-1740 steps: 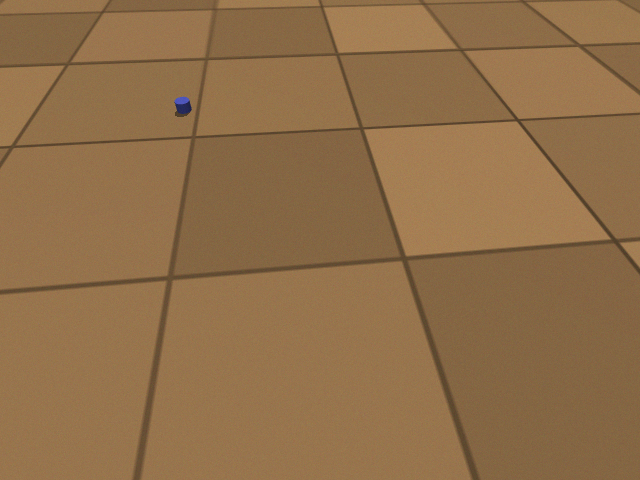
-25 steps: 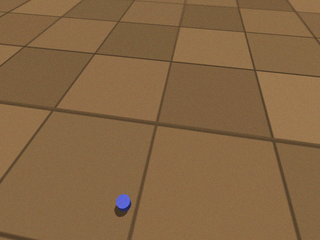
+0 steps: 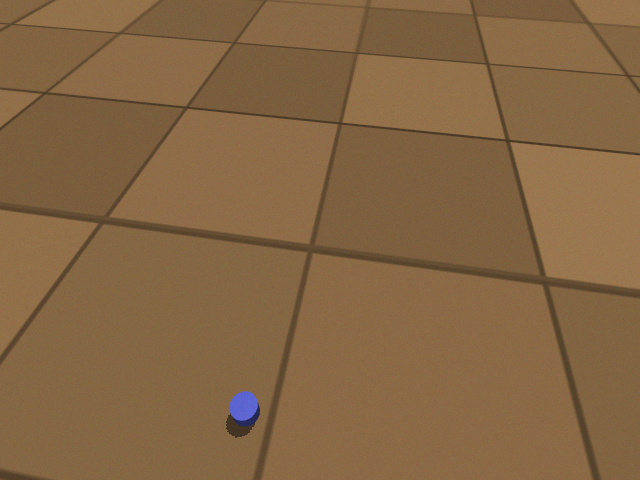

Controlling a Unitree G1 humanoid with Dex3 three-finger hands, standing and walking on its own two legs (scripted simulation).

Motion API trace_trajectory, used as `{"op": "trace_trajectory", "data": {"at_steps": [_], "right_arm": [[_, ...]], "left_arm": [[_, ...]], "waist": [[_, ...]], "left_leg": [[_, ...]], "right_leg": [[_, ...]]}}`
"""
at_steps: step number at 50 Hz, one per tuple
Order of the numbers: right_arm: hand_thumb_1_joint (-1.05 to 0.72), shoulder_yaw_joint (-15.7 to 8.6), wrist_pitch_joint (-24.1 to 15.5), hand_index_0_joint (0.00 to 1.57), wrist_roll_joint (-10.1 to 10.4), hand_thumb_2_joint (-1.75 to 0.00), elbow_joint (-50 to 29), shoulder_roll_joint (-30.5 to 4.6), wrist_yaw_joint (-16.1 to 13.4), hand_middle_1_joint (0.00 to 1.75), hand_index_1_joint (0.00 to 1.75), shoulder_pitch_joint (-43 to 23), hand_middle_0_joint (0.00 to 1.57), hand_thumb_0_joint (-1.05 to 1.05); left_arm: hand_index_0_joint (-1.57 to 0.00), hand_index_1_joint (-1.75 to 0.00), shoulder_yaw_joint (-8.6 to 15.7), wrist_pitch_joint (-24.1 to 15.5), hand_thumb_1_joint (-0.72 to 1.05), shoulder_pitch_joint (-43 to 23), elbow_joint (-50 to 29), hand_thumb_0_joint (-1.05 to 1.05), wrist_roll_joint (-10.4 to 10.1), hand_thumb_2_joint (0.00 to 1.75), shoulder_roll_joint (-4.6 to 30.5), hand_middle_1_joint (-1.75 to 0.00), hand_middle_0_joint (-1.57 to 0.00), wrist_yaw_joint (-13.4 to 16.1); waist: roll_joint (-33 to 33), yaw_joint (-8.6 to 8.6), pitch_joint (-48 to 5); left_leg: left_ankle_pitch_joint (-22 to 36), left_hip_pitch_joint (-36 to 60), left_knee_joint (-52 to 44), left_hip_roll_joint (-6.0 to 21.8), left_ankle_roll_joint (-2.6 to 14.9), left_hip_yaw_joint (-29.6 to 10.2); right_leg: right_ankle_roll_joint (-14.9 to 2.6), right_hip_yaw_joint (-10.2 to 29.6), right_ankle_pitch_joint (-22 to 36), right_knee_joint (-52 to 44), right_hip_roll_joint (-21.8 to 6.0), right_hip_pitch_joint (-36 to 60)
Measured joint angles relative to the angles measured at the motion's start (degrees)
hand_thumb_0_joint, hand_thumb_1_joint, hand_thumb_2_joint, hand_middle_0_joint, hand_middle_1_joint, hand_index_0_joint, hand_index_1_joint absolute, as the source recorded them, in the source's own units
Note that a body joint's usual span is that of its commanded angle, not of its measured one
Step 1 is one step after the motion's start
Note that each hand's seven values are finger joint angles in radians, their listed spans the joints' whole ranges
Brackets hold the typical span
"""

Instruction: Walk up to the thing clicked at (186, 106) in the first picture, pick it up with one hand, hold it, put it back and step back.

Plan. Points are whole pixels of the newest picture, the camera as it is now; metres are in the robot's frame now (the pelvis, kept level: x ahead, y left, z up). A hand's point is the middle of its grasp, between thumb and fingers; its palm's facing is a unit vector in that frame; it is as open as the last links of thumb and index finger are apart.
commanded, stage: stand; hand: left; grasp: from above
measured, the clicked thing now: (245, 408) +0.43 +0.22 -0.75
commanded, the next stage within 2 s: step back in 0.48 s
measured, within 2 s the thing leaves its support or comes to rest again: neither
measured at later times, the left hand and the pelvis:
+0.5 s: hand out of the picture +0.06 +0.25 -0.16, palm faces +0.01 -0.94 -0.34, open 7.4 cm; pelvis -0.01 +0.00 +0.00, yaw +0 degrees
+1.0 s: hand out of the picture +0.05 +0.30 -0.18, palm faces -0.06 -0.93 -0.36, open 7.4 cm; pelvis -0.09 +0.04 -0.02, yaw -1 degrees
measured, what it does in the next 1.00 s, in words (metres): walks backwards: left foot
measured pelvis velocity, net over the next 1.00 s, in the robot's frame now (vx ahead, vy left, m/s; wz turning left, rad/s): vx -0.09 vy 0.04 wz -0.02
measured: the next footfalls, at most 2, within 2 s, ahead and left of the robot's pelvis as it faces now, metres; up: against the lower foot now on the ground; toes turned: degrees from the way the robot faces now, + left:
left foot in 0.76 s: -0.02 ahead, +0.13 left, +0.00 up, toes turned -1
right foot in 1.16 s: -0.10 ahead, -0.09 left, +0.00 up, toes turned -1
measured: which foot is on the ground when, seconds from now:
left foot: down 0.00-0.64, up 0.66-0.74, down 0.76-1.00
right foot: down 0.00-0.78, up 0.80-1.00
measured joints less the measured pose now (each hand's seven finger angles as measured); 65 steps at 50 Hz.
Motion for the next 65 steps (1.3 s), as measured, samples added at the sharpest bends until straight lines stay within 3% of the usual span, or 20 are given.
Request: {"op": "trace_trajectory", "data": {"at_steps": [24, 32, 36, 38, 39, 40, 43, 46, 49, 55, 58, 60, 62, 63, 65], "right_arm": [[-0.91, 0.18, -0.06, 0.20, 0.08, -0.90, -0.10, -0.08, 0.42, 0.30, 0.30, 1.01, 0.20, 0.00], [-0.91, -1.38, 1.87, 0.21, 1.46, -0.90, -4.87, -2.63, 1.23, 0.30, 0.30, -1.62, 0.21, 0.00], [-0.91, -2.43, 2.94, 0.20, 1.12, -0.90, -7.30, -3.98, 1.65, 0.30, 0.30, -0.62, 0.20, 0.00], [-0.91, -2.76, 2.81, 0.20, 1.10, -0.90, -8.37, -4.35, 1.92, 0.30, 0.30, 1.07, 0.20, 0.00], [-0.91, -2.94, 2.60, 0.20, 0.85, -0.90, -8.79, -4.66, 1.92, 0.30, 0.30, 2.02, 0.20, 0.00], [-0.91, -3.17, 2.41, 0.20, 0.51, -0.90, -8.77, -4.32, 1.68, 0.30, 0.30, 2.34, 0.20, 0.00], [-0.91, -2.69, 2.29, 0.20, -0.42, -0.90, -9.06, -2.30, 1.29, 0.30, 0.30, 2.82, 0.20, 0.00], [-0.91, -2.35, 2.41, 0.21, -0.87, -0.90, -10.18, -1.27, 0.65, 0.30, 0.30, 3.34, 0.20, 0.00], [-0.91, -2.32, 2.37, 0.21, -0.84, -0.90, -11.71, -1.01, -0.10, 0.30, 0.30, 2.86, 0.21, 0.00], [-0.90, -2.20, 1.67, 0.21, -0.32, -0.90, -15.31, -0.54, -0.50, 0.30, 0.30, 1.56, 0.21, 0.00], [-0.90, -1.83, 2.24, 0.21, -0.01, -0.90, -16.00, -0.96, -0.20, 0.30, 0.30, 0.80, 0.21, 0.00], [-0.90, -2.06, 2.87, 0.21, 0.48, -0.90, -15.39, -2.08, -0.10, 0.30, 0.30, -0.17, 0.21, 0.00], [-0.91, -2.17, 3.63, 0.21, 0.87, -0.90, -14.59, -2.15, -0.16, 0.30, 0.30, 0.07, 0.21, 0.00], [-0.91, -2.19, 3.89, 0.21, 0.93, -0.90, -14.22, -1.90, -0.17, 0.30, 0.30, 0.23, 0.21, 0.00], [-0.91, -2.09, 3.87, 0.21, 1.22, -0.90, -13.90, -2.01, 0.10, 0.30, 0.30, 0.74, 0.21, 0.00]], "left_arm": [[-0.20, -0.30, -0.32, -0.07, 0.90, 1.15, -0.52, 0.00, -0.02, 0.90, 0.68, -0.30, -0.21, -0.40], [-0.20, -0.30, 1.81, 1.12, 0.90, -0.89, -5.59, 0.00, -1.03, 0.90, 2.02, -0.30, -0.21, -0.17], [-0.20, -0.30, 2.19, 2.25, 0.90, -1.84, -8.24, 0.00, -0.03, 0.90, 2.78, -0.30, -0.21, -0.06], [-0.20, -0.30, 2.17, 2.81, 0.90, -2.35, -9.46, 0.00, 0.16, 0.90, 3.45, -0.30, -0.21, 0.00], [-0.20, -0.30, 2.14, 3.08, 0.90, -2.78, -10.17, 0.01, -0.02, 0.90, 3.71, -0.30, -0.21, 0.09], [-0.20, -0.30, 2.30, 3.31, 0.90, -3.78, -10.76, 0.01, -0.27, 0.90, 4.20, -0.30, -0.21, 0.30], [-0.20, -0.30, 2.78, 3.77, 0.90, -5.58, -12.78, 0.00, -0.51, 0.90, 5.41, -0.30, -0.21, 1.23], [-0.20, -0.30, 2.45, 3.82, 0.91, -5.43, -13.55, 0.00, -0.82, 0.90, 5.11, -0.30, -0.20, 1.60], [-0.20, -0.30, 2.03, 3.76, 0.91, -3.68, -14.18, 0.00, -0.70, 0.90, 4.38, -0.30, -0.20, 1.25], [-0.20, -0.30, 2.18, 3.62, 0.90, -0.18, -14.30, 0.00, -0.24, 0.90, 3.56, -0.30, -0.21, 0.60], [-0.20, -0.30, 2.54, 2.82, 0.90, 1.16, -14.31, 0.00, 0.00, 0.90, 3.34, -0.30, -0.21, 0.29], [-0.20, -0.30, 2.69, 2.31, 0.90, 1.07, -13.54, 0.00, 0.49, 0.90, 1.87, -0.30, -0.21, 0.28], [-0.20, -0.30, 2.29, 2.13, 0.90, 2.19, -14.08, 0.00, 0.85, 0.90, 1.37, -0.30, -0.21, -0.24], [-0.20, -0.30, 2.23, 2.12, 0.90, 2.74, -14.56, 0.00, 1.00, 0.90, 1.53, -0.30, -0.21, -0.39], [-0.20, -0.30, 2.42, 2.17, 0.90, 3.49, -15.30, 0.00, 0.89, 0.90, 1.54, -0.30, -0.21, -0.27]], "waist": [[-0.15, -0.12, -0.36], [1.04, -0.96, 5.00], [-0.24, -1.05, 6.10], [-0.92, -1.66, 5.42], [-0.76, -1.89, 4.93], [-1.46, -1.98, 5.47], [-3.72, -1.72, 7.96], [-3.62, -2.16, 8.44], [-3.11, -1.86, 8.58], [-2.23, -1.57, 8.82], [-1.47, -0.97, 8.34], [2.31, -1.64, 9.28], [2.95, -1.72, 8.01], [1.80, -0.80, 7.43], [0.11, 0.42, 6.65]], "left_leg": [[0.76, 0.05, -0.57, 0.04, -0.13, 0.07], [-2.06, -8.97, 11.45, 0.20, 1.03, -0.79], [-11.81, -12.21, 22.91, -2.47, 2.68, 0.01], [-7.85, -10.96, 21.39, -2.40, 3.35, 0.53], [-9.21, -10.06, 19.03, -2.12, 2.90, 0.19], [-10.97, -10.29, 18.99, -2.58, 2.89, 0.19], [-9.05, -10.59, 18.30, -3.16, 3.42, 0.83], [-6.41, -10.84, 15.60, -2.71, 3.74, 0.84], [-5.02, -11.12, 14.24, -2.27, 4.12, 2.23], [-4.68, -12.76, 16.32, -1.47, 4.01, 4.89], [-5.57, -14.82, 19.82, -0.60, 3.28, 6.01], [-6.02, -15.60, 22.39, 1.60, 2.56, 3.94], [-12.68, -17.48, 26.99, -0.52, 1.97, 0.52], [-16.51, -18.46, 31.83, -2.63, 1.53, -0.50], [-18.87, -19.57, 40.56, -5.88, 1.02, -2.52]], "right_leg": [[-0.18, 0.09, 0.35, 0.25, 0.02, -0.36], [-0.61, -0.56, -1.33, 8.21, 0.37, -7.28], [0.09, 0.36, -2.60, 12.90, -1.64, -10.90], [0.82, 0.40, -3.60, 15.70, -2.53, -13.23], [0.46, 0.35, -4.37, 17.88, -2.48, -15.00], [-0.36, 2.55, -8.03, 21.07, -1.78, -16.67], [-2.08, 9.48, -18.60, 33.49, 3.43, -20.62], [-2.47, 11.21, -19.60, 42.13, 7.41, -22.94], [-1.62, 10.86, -18.02, 46.14, 7.99, -22.90], [0.02, 8.94, -17.50, 36.01, 5.03, -16.51], [-0.68, 6.87, -12.29, 23.08, 3.11, -11.72], [-1.62, 4.69, -9.59, 20.23, 5.19, -9.88], [-2.37, 3.90, -8.94, 20.08, 5.08, -10.48], [-2.67, 4.83, -8.60, 20.23, 4.24, -11.10], [-2.83, 6.33, -6.92, 18.73, 2.79, -11.64]]}}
